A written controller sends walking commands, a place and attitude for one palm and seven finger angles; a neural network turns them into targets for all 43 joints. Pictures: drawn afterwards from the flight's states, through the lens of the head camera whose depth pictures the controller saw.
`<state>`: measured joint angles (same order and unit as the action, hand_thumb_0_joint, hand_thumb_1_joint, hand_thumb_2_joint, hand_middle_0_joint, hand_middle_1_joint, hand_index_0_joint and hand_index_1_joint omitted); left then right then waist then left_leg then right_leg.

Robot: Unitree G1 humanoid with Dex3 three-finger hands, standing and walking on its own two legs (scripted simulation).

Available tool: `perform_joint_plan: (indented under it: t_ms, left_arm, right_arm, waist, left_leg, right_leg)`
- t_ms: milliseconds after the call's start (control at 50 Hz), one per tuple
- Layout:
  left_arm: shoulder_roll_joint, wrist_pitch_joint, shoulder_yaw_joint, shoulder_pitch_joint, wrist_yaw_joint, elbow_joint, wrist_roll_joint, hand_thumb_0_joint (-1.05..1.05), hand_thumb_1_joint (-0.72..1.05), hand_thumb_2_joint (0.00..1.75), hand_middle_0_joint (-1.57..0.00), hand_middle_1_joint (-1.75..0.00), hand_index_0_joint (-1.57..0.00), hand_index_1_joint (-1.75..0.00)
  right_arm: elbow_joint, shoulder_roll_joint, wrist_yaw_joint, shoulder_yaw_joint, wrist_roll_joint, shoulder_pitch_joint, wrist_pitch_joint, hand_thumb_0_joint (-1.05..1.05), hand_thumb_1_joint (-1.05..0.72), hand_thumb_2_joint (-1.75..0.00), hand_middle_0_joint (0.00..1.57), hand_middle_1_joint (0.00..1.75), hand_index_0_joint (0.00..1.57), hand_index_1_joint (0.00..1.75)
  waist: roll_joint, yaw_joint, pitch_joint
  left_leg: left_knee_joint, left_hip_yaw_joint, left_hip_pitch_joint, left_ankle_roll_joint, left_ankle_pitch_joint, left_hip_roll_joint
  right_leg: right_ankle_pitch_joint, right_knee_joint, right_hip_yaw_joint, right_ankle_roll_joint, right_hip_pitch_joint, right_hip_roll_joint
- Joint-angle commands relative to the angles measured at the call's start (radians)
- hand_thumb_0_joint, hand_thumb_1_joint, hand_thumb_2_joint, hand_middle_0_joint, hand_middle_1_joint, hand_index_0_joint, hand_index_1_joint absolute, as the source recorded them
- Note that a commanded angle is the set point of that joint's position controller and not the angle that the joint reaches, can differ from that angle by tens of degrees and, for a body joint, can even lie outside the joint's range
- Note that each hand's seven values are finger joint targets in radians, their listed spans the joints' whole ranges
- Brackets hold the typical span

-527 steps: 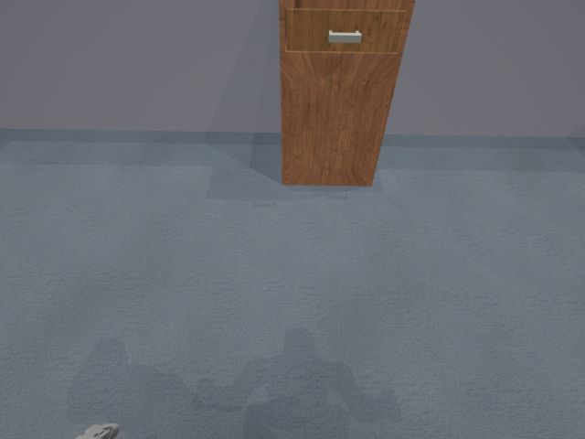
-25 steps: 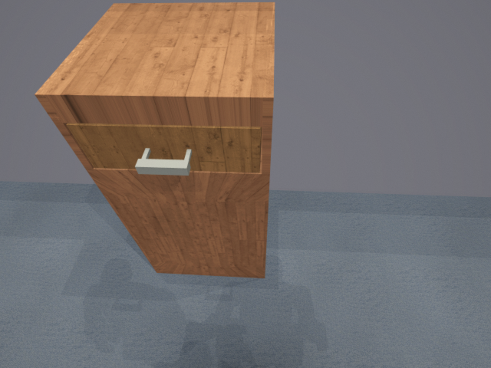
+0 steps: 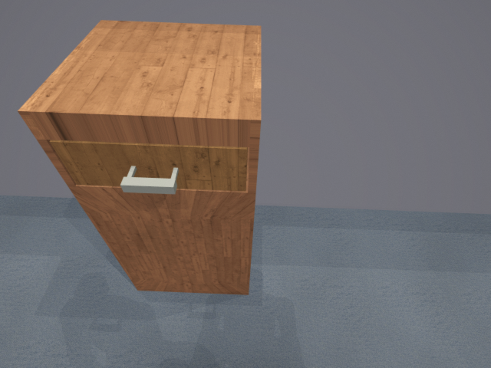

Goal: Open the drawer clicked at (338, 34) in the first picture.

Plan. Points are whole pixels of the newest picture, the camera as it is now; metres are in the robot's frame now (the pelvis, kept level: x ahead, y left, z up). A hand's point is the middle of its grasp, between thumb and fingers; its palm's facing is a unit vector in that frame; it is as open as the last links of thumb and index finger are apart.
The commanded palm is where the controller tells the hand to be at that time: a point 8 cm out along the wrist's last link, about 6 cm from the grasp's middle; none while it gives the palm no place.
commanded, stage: come to a stop and stand still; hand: left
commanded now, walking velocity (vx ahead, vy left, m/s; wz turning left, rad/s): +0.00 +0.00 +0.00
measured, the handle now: (151, 178) +0.49 +0.24 -0.02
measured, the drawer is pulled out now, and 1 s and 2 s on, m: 0.00 0.00 0.00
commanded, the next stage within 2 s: look again from close up in 0.72 s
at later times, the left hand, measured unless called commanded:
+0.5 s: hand out of the picture +0.02 +0.21 -0.18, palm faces +0.01 -0.98 -0.20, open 7.4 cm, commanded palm none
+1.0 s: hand out of the picture -0.03 +0.21 -0.18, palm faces +0.01 -0.99 -0.16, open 7.4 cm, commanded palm none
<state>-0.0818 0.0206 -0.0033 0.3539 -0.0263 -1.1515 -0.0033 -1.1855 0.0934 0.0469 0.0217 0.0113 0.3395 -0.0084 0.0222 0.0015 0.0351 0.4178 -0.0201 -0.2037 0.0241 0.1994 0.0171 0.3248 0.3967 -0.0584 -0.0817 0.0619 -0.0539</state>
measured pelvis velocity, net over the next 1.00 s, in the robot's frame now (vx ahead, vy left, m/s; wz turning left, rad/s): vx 0.00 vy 0.05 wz -0.02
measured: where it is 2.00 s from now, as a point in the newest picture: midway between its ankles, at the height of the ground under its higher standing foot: outside the picture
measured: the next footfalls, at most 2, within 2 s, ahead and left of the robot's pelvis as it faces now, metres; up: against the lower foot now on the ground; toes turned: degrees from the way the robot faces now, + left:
none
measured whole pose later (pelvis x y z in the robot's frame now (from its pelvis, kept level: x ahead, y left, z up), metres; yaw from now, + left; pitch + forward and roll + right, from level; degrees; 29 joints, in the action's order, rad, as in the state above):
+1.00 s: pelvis +0.00 +0.05 +0.00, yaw -1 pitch +0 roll +1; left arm -0.14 0.01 -0.02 0.34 -0.04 -1.12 -0.01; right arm -1.14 0.14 0.03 0.03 0.01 0.28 -0.02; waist 0.02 0.01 0.03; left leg 0.45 -0.06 -0.21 -0.06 0.24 -0.06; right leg 0.35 0.45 -0.02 -0.01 0.09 0.01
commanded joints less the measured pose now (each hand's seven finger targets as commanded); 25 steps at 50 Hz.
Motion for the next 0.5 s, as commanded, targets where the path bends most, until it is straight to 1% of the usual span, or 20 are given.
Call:
perform_joint_plan:
  t_ms: [0,20,40,60,80,100,120,140,160,180,200,220,240,260,280,320,340,360,400,480]
  left_arm:
    - [-0.087,0.008,0.013,0.114,-0.015,0.014,-0.001,0.00,0.90,0.90,-0.20,-0.30,-0.20,-0.30]
    - [-0.086,0.009,0.014,0.116,-0.015,0.013,-0.002,0.00,0.90,0.90,-0.20,-0.30,-0.20,-0.30]
    - [-0.085,0.008,0.013,0.117,-0.017,0.015,-0.003,0.00,0.90,0.90,-0.20,-0.30,-0.20,-0.30]
    - [-0.127,0.051,0.013,0.162,-0.057,0.007,-0.022,0.00,0.90,0.90,-0.20,-0.30,-0.20,-0.30]
    - [-0.170,0.055,0.023,0.145,-0.052,0.051,-0.020,0.00,0.90,0.90,-0.20,-0.30,-0.20,-0.30]
    - [-0.146,0.055,0.014,0.112,-0.046,0.064,-0.024,0.00,0.90,0.90,-0.20,-0.30,-0.20,-0.30]
    - [-0.140,0.058,0.015,0.105,-0.043,0.081,-0.022,0.00,0.90,0.90,-0.20,-0.30,-0.20,-0.30]
    - [-0.151,0.058,0.016,0.107,-0.041,0.094,-0.019,0.00,0.90,0.90,-0.20,-0.30,-0.20,-0.30]
    - [-0.155,0.058,0.018,0.101,-0.041,0.104,-0.016,0.00,0.90,0.90,-0.20,-0.30,-0.20,-0.30]
    - [-0.155,0.053,0.017,0.089,-0.041,0.111,-0.015,0.00,0.90,0.90,-0.20,-0.30,-0.20,-0.30]
    - [-0.147,0.046,0.014,0.083,-0.041,0.116,-0.011,0.00,0.90,0.90,-0.20,-0.30,-0.20,-0.30]
    - [-0.136,0.035,0.012,0.085,-0.040,0.125,-0.008,0.00,0.90,0.90,-0.20,-0.30,-0.20,-0.30]
    - [-0.122,0.026,0.011,0.090,-0.039,0.125,-0.009,0.00,0.90,0.90,-0.20,-0.30,-0.20,-0.30]
    - [-0.132,0.017,0.009,0.089,-0.036,0.123,-0.007,0.00,0.90,0.90,-0.20,-0.30,-0.20,-0.30]
    - [-0.140,0.009,0.010,0.086,-0.035,0.122,-0.007,0.00,0.90,0.90,-0.20,-0.30,-0.20,-0.30]
    - [-0.145,0.004,0.005,0.079,-0.031,0.122,-0.008,0.00,0.90,0.90,-0.20,-0.30,-0.20,-0.30]
    - [-0.144,0.003,0.004,0.071,-0.030,0.124,-0.011,0.00,0.90,0.90,-0.20,-0.30,-0.20,-0.30]
    - [-0.151,-0.001,0.003,0.064,-0.029,0.127,-0.009,0.00,0.90,0.90,-0.20,-0.30,-0.20,-0.30]
    - [-0.158,-0.004,0.003,0.056,-0.026,0.131,-0.009,0.00,0.90,0.90,-0.20,-0.30,-0.20,-0.30]
    - [-0.166,-0.008,0.002,0.047,-0.021,0.132,-0.008,0.00,0.90,0.90,-0.20,-0.30,-0.20,-0.30]
  right_arm:
    - [0.033,0.084,0.008,-0.010,-0.003,0.050,-0.013,0.00,-0.90,-0.90,0.20,0.30,0.20,0.30]
    - [0.034,0.083,0.009,-0.010,-0.003,0.052,-0.015,0.00,-0.90,-0.90,0.20,0.30,0.20,0.30]
    - [0.032,0.082,0.009,-0.012,-0.004,0.052,-0.013,0.00,-0.90,-0.90,0.20,0.30,0.20,0.30]
    - [0.116,0.114,-0.011,-0.017,-0.012,-0.099,-0.033,0.00,-0.90,-0.90,0.20,0.30,0.20,0.30]
    - [0.156,0.069,-0.016,-0.022,-0.005,-0.033,-0.016,0.00,-0.90,-0.90,0.20,0.30,0.20,0.30]
    - [0.156,0.067,-0.018,-0.028,-0.004,-0.004,-0.014,0.00,-0.90,-0.90,0.20,0.30,0.20,0.30]
    - [0.158,0.059,-0.019,-0.023,-0.007,0.001,-0.018,0.00,-0.90,-0.90,0.20,0.30,0.20,0.30]
    - [0.158,0.063,-0.022,-0.021,-0.006,0.006,-0.017,0.00,-0.90,-0.90,0.20,0.30,0.20,0.30]
    - [0.161,0.066,-0.020,-0.022,-0.005,0.022,-0.018,0.00,-0.90,-0.90,0.20,0.30,0.20,0.30]
    - [0.158,0.076,-0.017,-0.025,-0.003,0.041,-0.020,0.00,-0.90,-0.90,0.20,0.30,0.20,0.30]
    - [0.152,0.088,-0.013,-0.025,-0.003,0.051,-0.021,0.00,-0.90,-0.90,0.20,0.30,0.20,0.30]
    - [0.153,0.101,-0.009,-0.025,-0.003,0.049,-0.021,0.00,-0.90,-0.90,0.20,0.30,0.20,0.30]
    - [0.142,0.107,-0.007,-0.023,-0.001,0.050,-0.023,0.00,-0.90,-0.90,0.20,0.30,0.20,0.30]
    - [0.139,0.110,-0.007,-0.018,0.000,0.038,-0.022,0.00,-0.90,-0.90,0.20,0.30,0.20,0.30]
    - [0.142,0.117,-0.007,-0.015,-0.001,0.019,-0.019,0.00,-0.90,-0.90,0.20,0.30,0.20,0.30]
    - [0.152,0.128,-0.011,-0.014,0.000,0.000,-0.015,0.00,-0.90,-0.90,0.20,0.30,0.20,0.30]
    - [0.149,0.129,-0.012,-0.014,0.001,0.007,-0.015,0.00,-0.90,-0.90,0.20,0.30,0.20,0.30]
    - [0.147,0.139,-0.013,-0.012,0.003,0.009,-0.016,0.00,-0.90,-0.90,0.20,0.30,0.20,0.30]
    - [0.151,0.154,-0.014,-0.011,0.003,0.002,-0.016,0.00,-0.90,-0.90,0.20,0.30,0.20,0.30]
    - [0.149,0.171,-0.014,-0.009,0.004,-0.007,-0.020,0.00,-0.90,-0.90,0.20,0.30,0.20,0.30]
  waist:
    - [-0.026,0.008,0.047]
    - [-0.019,0.006,0.034]
    - [-0.016,0.006,0.044]
    - [0.004,0.050,0.076]
    - [0.051,-0.013,0.052]
    - [0.057,-0.030,0.010]
    - [0.076,-0.030,-0.028]
    - [0.044,-0.020,-0.072]
    - [0.071,-0.031,-0.090]
    - [0.086,-0.038,-0.087]
    - [0.095,-0.038,-0.061]
    - [0.061,-0.028,-0.026]
    - [-0.033,-0.018,0.014]
    - [-0.086,-0.008,0.033]
    - [-0.089,-0.001,0.071]
    - [-0.026,0.003,0.100]
    - [-0.041,0.001,0.106]
    - [-0.047,0.001,0.097]
    - [-0.046,0.006,0.083]
    - [-0.046,0.012,0.060]
  left_leg:
    - [-0.035,0.060,0.043,-0.054,-0.183,0.077]
    - [-0.032,0.061,0.047,-0.055,-0.194,0.077]
    - [-0.032,0.059,0.049,-0.055,-0.192,0.078]
    - [0.242,0.002,-0.079,-0.024,-0.129,0.055]
    - [0.297,0.041,-0.152,-0.045,0.129,0.019]
    - [0.331,0.030,-0.169,-0.049,0.156,0.030]
    - [0.308,0.019,-0.169,-0.050,0.153,0.028]
    - [0.267,-0.012,-0.131,-0.054,0.133,0.018]
    - [0.218,-0.013,-0.103,-0.057,0.108,0.009]
    - [0.160,-0.013,-0.062,-0.060,0.058,0.009]
    - [0.125,0.005,-0.028,-0.066,-0.026,0.022]
    - [0.111,0.025,-0.015,-0.074,-0.104,0.046]
    - [0.100,0.041,-0.004,-0.081,-0.184,0.067]
    - [0.092,0.064,-0.018,-0.087,-0.216,0.073]
    - [0.069,0.080,-0.049,-0.091,-0.179,0.077]
    - [0.045,0.085,-0.072,-0.086,-0.088,0.069]
    - [0.028,0.088,-0.068,-0.087,-0.078,0.069]
    - [0.016,0.097,-0.059,-0.090,-0.078,0.071]
    - [-0.007,0.110,-0.059,-0.095,-0.055,0.076]
    - [-0.037,0.123,-0.041,-0.102,-0.051,0.084]
  right_leg:
    - [-0.274,-0.089,0.104,0.034,0.099,0.148]
    - [-0.299,-0.084,0.105,0.035,0.089,0.149]
    - [-0.297,-0.082,0.104,0.034,0.096,0.145]
    - [-0.873,-0.096,0.228,0.124,0.125,0.229]
    - [-0.946,-0.049,0.224,0.118,0.072,0.281]
    - [-0.922,-0.015,0.171,0.062,0.052,0.266]
    - [-0.948,0.017,0.163,0.001,0.006,0.249]
    - [-0.995,0.049,0.151,-0.019,-0.026,0.239]
    - [-1.001,0.073,0.142,-0.027,-0.032,0.230]
    - [-0.967,0.095,0.130,-0.022,-0.014,0.217]
    - [-0.866,0.101,0.126,-0.007,0.032,0.195]
    - [-0.700,0.083,0.126,0.006,0.084,0.174]
    - [-0.528,0.073,0.124,0.011,0.123,0.148]
    - [-0.390,0.058,0.116,0.018,0.124,0.132]
    - [-0.273,0.036,0.116,0.019,0.136,0.122]
    - [-0.168,-0.001,0.130,0.018,0.153,0.123]
    - [-0.141,-0.002,0.128,0.019,0.159,0.121]
    - [-0.116,0.002,0.122,0.021,0.153,0.117]
    - [-0.072,0.001,0.118,0.024,0.144,0.114]
    - [-0.058,0.005,0.108,0.031,0.130,0.118]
